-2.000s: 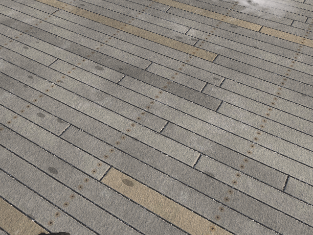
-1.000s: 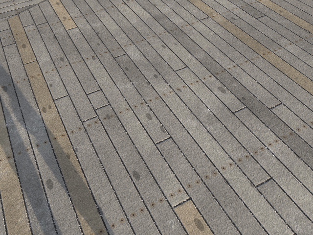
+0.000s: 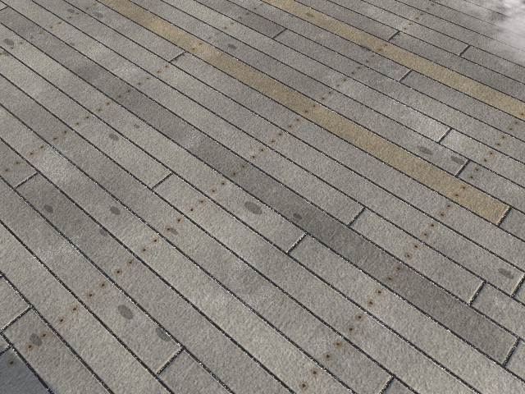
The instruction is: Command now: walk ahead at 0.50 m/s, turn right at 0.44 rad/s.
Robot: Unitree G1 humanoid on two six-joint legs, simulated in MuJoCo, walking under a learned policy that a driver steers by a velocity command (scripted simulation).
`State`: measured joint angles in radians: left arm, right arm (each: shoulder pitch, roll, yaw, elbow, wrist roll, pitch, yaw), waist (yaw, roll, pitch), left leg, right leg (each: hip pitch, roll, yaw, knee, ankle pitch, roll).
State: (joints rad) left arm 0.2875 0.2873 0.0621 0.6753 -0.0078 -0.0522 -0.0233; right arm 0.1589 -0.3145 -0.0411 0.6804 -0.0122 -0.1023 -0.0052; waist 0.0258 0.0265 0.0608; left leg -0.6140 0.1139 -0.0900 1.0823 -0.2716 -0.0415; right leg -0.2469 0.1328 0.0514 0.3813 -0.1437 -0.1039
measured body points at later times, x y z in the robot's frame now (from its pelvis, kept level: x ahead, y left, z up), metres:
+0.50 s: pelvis +0.22 +0.07 +0.00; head +0.26 +0.07 +0.44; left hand +0.36 +0.33 -0.13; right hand +0.34 -0.19 -0.11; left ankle +0.30 +0.16 -0.74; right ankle +0.21 -0.08 -0.71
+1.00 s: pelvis +0.21 +0.05 -0.01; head +0.25 +0.05 +0.43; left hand +0.34 +0.32 -0.13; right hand +0.33 -0.25 -0.13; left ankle +0.20 +0.15 -0.68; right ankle +0.26 -0.09 -0.74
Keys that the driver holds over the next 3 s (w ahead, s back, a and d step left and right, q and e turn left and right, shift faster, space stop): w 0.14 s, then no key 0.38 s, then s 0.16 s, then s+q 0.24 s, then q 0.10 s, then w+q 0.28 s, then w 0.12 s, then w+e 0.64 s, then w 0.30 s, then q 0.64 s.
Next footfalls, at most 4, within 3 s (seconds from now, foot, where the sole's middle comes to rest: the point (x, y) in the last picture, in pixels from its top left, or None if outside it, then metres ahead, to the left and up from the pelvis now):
0.26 left None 0.34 0.15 -0.78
0.60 right None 0.30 -0.09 -0.78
1.12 left None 0.17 0.17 -0.78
1.68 right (280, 360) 0.54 0.02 -0.78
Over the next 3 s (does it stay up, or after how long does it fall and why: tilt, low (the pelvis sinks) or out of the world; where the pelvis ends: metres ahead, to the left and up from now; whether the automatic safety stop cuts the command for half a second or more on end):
stays up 0.92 0.13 -0.01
